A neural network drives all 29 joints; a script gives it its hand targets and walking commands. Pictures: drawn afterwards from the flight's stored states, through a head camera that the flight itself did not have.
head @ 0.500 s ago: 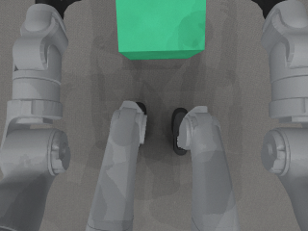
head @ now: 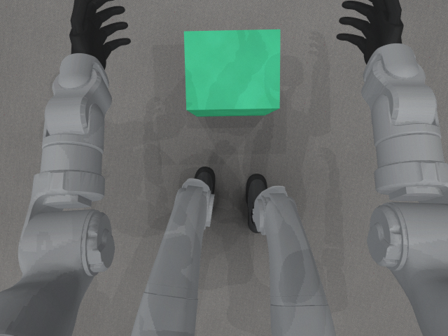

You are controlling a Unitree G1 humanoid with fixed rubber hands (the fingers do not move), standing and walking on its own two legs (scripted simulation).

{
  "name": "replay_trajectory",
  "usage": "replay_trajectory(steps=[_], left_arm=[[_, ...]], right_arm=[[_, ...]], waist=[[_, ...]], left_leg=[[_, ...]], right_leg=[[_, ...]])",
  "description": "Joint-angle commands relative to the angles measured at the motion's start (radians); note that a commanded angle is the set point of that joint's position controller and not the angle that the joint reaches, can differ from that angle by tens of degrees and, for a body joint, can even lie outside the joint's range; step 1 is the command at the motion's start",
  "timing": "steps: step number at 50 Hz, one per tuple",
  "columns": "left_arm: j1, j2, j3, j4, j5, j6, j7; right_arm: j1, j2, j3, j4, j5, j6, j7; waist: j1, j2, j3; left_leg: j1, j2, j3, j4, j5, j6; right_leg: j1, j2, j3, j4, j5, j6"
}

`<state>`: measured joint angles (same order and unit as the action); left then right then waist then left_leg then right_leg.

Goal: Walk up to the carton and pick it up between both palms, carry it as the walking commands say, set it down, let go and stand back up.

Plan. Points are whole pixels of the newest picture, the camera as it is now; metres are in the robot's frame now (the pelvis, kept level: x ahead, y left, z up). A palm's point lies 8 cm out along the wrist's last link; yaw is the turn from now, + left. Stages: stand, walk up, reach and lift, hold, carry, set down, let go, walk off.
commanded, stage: let go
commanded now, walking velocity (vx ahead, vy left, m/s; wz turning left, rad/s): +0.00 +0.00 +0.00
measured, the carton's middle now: (231, 80) +0.53 +0.03 -0.53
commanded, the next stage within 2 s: stand in 1.30 s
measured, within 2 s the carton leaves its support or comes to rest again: neither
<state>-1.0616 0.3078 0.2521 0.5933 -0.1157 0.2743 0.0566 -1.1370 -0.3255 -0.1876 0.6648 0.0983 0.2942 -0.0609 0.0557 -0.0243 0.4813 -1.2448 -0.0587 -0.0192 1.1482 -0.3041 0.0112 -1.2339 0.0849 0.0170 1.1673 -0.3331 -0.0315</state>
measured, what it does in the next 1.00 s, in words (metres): rises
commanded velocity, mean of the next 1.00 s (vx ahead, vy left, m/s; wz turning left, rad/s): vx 0.00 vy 0.00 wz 0.00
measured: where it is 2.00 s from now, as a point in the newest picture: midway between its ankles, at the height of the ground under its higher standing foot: (228, 209)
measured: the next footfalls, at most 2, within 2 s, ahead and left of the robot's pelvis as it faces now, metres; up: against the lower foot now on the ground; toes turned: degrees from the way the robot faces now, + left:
none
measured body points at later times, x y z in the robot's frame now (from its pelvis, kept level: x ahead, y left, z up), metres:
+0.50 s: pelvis +0.05 +0.01 +0.06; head +0.29 +0.02 +0.44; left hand +0.37 +0.25 -0.06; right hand +0.40 -0.20 -0.05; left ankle +0.12 +0.10 -0.62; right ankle +0.11 -0.09 -0.62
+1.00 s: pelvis +0.13 +0.01 +0.11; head +0.18 +0.01 +0.56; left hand +0.29 +0.24 +0.03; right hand +0.30 -0.22 +0.03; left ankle +0.12 +0.10 -0.62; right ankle +0.11 -0.09 -0.62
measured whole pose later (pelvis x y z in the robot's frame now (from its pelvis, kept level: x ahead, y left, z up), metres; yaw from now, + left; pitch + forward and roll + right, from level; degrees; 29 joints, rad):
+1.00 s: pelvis +0.13 +0.01 +0.11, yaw +1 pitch -1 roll +0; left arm 0.25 0.20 0.04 0.40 -0.01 0.08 -0.06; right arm 0.23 -0.20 -0.05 0.44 -0.03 0.07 0.05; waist 0.01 -0.01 0.12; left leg -0.19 -0.07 -0.04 0.50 -0.28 0.04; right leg -0.17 0.05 0.04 0.50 -0.31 -0.03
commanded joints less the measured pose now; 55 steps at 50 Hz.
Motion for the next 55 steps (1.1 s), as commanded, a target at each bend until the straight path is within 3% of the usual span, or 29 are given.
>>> replay_trajectory(steps=[1,2,3,4,5,7,9,11,13,14,15,16,20,22,23,24,25,26,27,30,33,38,39,45,48,49,51,52,55], left_arm=[[-0.168,0.125,0.037,-0.054,0.035,-0.08,-0.005],[-0.135,0.118,0.041,-0.072,0.042,-0.09,-0.012],[-0.117,0.1,0.034,-0.035,0.054,-0.1,-0.017],[-0.057,0.114,0.022,-0.12,0.07,-0.106,-0.021],[-0.114,0.134,0.035,-0.067,0.08,-0.107,-0.023],[0.012,0.127,-0.019,-0.145,0.077,-0.102,-0.037],[0.098,0.18,-0.001,-0.196,0.105,-0.083,-0.054],[0.291,0.16,-0.033,-0.346,0.097,-0.072,-0.058],[0.243,0.185,-0.06,-0.359,0.064,-0.057,-0.053],[0.25,0.198,-0.023,-0.37,0.08,-0.053,-0.053],[0.435,0.134,-0.056,-0.409,0.094,-0.051,-0.058],[0.476,0.132,-0.071,-0.446,0.074,-0.063,-0.066],[0.521,0.123,-0.086,-0.388,0.059,-0.095,-0.089],[0.714,0.086,-0.071,-0.455,0.082,-0.131,-0.095],[0.789,0.041,-0.105,-0.344,0.088,-0.146,-0.103],[0.687,0.06,-0.076,-0.268,0.106,-0.15,-0.11],[0.75,0.055,-0.082,-0.284,0.086,-0.168,-0.108],[0.812,0.044,-0.095,-0.301,0.1,-0.178,-0.111],[0.858,0.032,-0.116,-0.293,0.1,-0.186,-0.109],[0.916,0.004,-0.119,-0.207,0.112,-0.188,-0.117],[1.017,-0.019,-0.139,-0.183,0.122,-0.195,-0.117],[1.119,0.024,-0.135,-0.288,0.126,-0.218,-0.112],[1.132,0.012,-0.165,-0.321,0.13,-0.232,-0.109],[1.221,-0.001,-0.166,-0.323,0.108,-0.233,-0.119],[1.238,-0.014,-0.177,-0.342,0.103,-0.229,-0.118],[1.258,-0.013,-0.183,-0.328,0.097,-0.226,-0.117],[1.253,0.003,-0.176,-0.334,0.106,-0.216,-0.121],[1.257,0.013,-0.154,-0.327,0.124,-0.207,-0.12],[1.256,0.009,-0.173,-0.326,0.11,-0.199,-0.124]], right_arm=[[-0.212,-0.135,-0.049,-0.111,-0.072,-0.077,-0.001],[-0.173,-0.096,-0.039,-0.083,-0.065,-0.079,0.003],[-0.109,-0.106,-0.066,-0.04,-0.095,-0.086,0.003],[-0.067,-0.095,-0.055,-0.083,-0.099,-0.093,0.004],[-0.108,-0.101,-0.065,-0.059,-0.102,-0.096,-0.001],[0.014,-0.121,-0.036,-0.201,-0.113,-0.093,-0.019],[0.117,-0.073,-0.01,-0.243,-0.102,-0.068,-0.032],[0.266,-0.048,0.003,-0.398,-0.114,-0.055,-0.034],[0.228,-0.104,-0.01,-0.456,-0.095,-0.046,-0.045],[0.214,-0.098,-0.01,-0.453,-0.089,-0.037,-0.039],[0.434,-0.05,0.041,-0.47,-0.079,-0.046,-0.031],[0.442,-0.041,0.055,-0.564,-0.09,-0.065,-0.028],[0.482,-0.008,0.029,-0.494,-0.081,-0.096,-0.009],[0.732,0.002,0.047,-0.514,-0.095,-0.122,0.003],[0.789,-0.018,0.066,-0.453,-0.113,-0.143,0.017],[0.701,0.017,0.063,-0.332,-0.099,-0.145,0.026],[0.783,0.019,0.07,-0.352,-0.114,-0.161,0.031],[0.815,0.057,0.074,-0.344,-0.108,-0.172,0.039],[0.838,0.043,0.049,-0.325,-0.138,-0.179,0.05],[0.917,0.027,0.05,-0.253,-0.143,-0.202,0.064],[1.012,0.035,0.042,-0.244,-0.17,-0.218,0.081],[1.163,0.044,0.053,-0.296,-0.157,-0.253,0.097],[1.178,0.04,0.062,-0.331,-0.147,-0.268,0.1],[1.266,0.033,0.093,-0.383,-0.126,-0.277,0.109],[1.294,0.019,0.103,-0.402,-0.117,-0.267,0.107],[1.325,0.026,0.102,-0.37,-0.115,-0.261,0.105],[1.32,0.018,0.123,-0.417,-0.113,-0.248,0.11],[1.304,0.014,0.095,-0.38,-0.122,-0.243,0.105],[1.303,0.008,0.111,-0.401,-0.113,-0.236,0.112]], waist=[[0.0,-0.029,-1.828],[0.019,-0.012,-1.843],[-0.013,-0.001,-1.825],[0.017,0.03,-1.901],[-0.015,0.035,-1.809],[-0.023,0.043,-1.943],[0.026,0.034,-1.864],[0.021,0.006,-2.012],[-0.008,-0.009,-1.923],[0.049,0.008,-1.872],[0.04,0.027,-1.869],[0.02,0.008,-1.854],[-0.006,0.068,-1.585],[-0.01,0.062,-1.583],[-0.017,0.061,-1.451],[0.015,0.083,-1.245],[-0.032,0.001,-1.243],[-0.001,0.052,-1.165],[-0.02,0.057,-1.12],[-0.048,-0.026,-0.842],[-0.038,-0.008,-0.737],[-0.042,0.011,-0.676],[-0.038,0.072,-0.709],[-0.033,0.004,-0.609],[-0.05,0.006,-0.562],[-0.046,0.056,-0.539],[-0.051,-0.006,-0.533],[-0.039,0.05,-0.544],[-0.043,-0.008,-0.552]], left_leg=[[0.533,0.0,0.007,-0.129,0.277,-0.03],[0.583,-0.002,0.014,-0.139,0.276,-0.032],[0.592,0.004,0.006,-0.128,0.28,-0.042],[0.681,0.004,-0.002,-0.133,0.332,-0.039],[0.675,0.009,-0.011,-0.131,0.31,-0.041],[0.761,0.014,0.008,-0.128,0.358,-0.042],[0.756,0.012,0.027,-0.182,0.278,-0.022],[0.926,0.0,0.012,-0.194,0.386,-0.029],[0.921,0.008,-0.005,-0.19,0.424,-0.019],[0.934,0.013,-0.007,-0.189,0.38,-0.023],[1.001,0.025,-0.003,-0.219,0.435,-0.019],[0.947,0.011,-0.003,-0.208,0.461,-0.022],[0.935,0.025,-0.039,-0.26,0.433,-0.012],[1.02,0.039,-0.036,-0.289,0.509,-0.029],[0.937,0.035,-0.019,-0.314,0.439,-0.03],[0.787,0.039,-0.012,-0.335,0.321,-0.034],[0.831,0.04,-0.03,-0.369,0.295,-0.027],[0.813,0.035,-0.023,-0.41,0.228,-0.025],[0.855,0.03,-0.02,-0.446,0.22,-0.031],[0.85,0.047,-0.02,-0.52,0.103,-0.026],[0.904,0.048,-0.022,-0.585,0.058,-0.034],[1.082,0.04,-0.031,-0.653,0.227,-0.02],[1.122,0.034,-0.028,-0.657,0.298,-0.02],[1.174,0.031,-0.034,-0.694,0.345,-0.013],[1.207,0.034,-0.038,-0.702,0.392,-0.012],[1.179,0.026,-0.042,-0.703,0.407,-0.015],[1.174,0.034,-0.039,-0.713,0.365,0.001],[1.147,0.033,-0.05,-0.698,0.418,-0.009],[1.146,0.034,-0.048,-0.695,0.422,-0.005]], right_leg=[[0.563,-0.022,0.031,-0.135,0.274,0.046],[0.576,-0.017,0.023,-0.15,0.255,0.047],[0.542,-0.021,0.023,-0.159,0.243,0.041],[0.55,-0.017,0.018,-0.146,0.254,0.038],[0.479,-0.018,0.024,-0.173,0.226,0.036],[0.62,-0.025,0.021,-0.188,0.302,0.033],[0.686,-0.028,0.03,-0.201,0.271,0.042],[0.794,-0.006,-0.007,-0.207,0.353,0.046],[0.749,-0.013,0.006,-0.206,0.357,0.043],[0.731,-0.024,0.014,-0.227,0.268,0.038],[0.804,-0.024,0.005,-0.25,0.333,0.044],[0.835,-0.022,0.03,-0.266,0.389,0.038],[0.692,-0.023,0.021,-0.302,0.28,0.045],[0.781,-0.019,0.024,-0.324,0.37,0.041],[0.794,-0.031,0.043,-0.367,0.365,0.033],[0.716,-0.041,0.042,-0.36,0.26,0.034],[0.748,-0.038,0.032,-0.384,0.248,0.041],[0.766,-0.044,0.026,-0.42,0.172,0.036],[0.776,-0.046,0.017,-0.468,0.151,0.025],[0.739,-0.056,0.01,-0.541,0.049,0.03],[0.774,-0.065,-0.006,-0.594,-0.003,0.025],[0.912,-0.075,0.008,-0.681,0.167,0.027],[0.949,-0.076,0.013,-0.692,0.222,0.028],[1.049,-0.082,0.038,-0.734,0.303,0.032],[1.051,-0.07,0.032,-0.757,0.343,0.032],[1.082,-0.072,0.04,-0.754,0.363,0.036],[1.088,-0.07,0.04,-0.757,0.347,0.035],[1.111,-0.079,0.053,-0.735,0.392,0.034],[1.109,-0.065,0.041,-0.727,0.422,0.037]])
